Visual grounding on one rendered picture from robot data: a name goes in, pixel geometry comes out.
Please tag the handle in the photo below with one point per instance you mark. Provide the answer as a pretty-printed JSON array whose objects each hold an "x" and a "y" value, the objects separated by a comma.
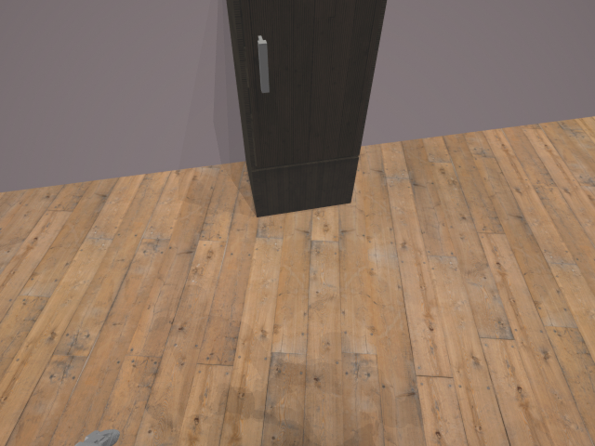
[{"x": 263, "y": 65}]

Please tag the cupboard door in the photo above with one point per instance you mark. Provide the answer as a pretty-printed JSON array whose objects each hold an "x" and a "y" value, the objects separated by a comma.
[{"x": 320, "y": 55}]

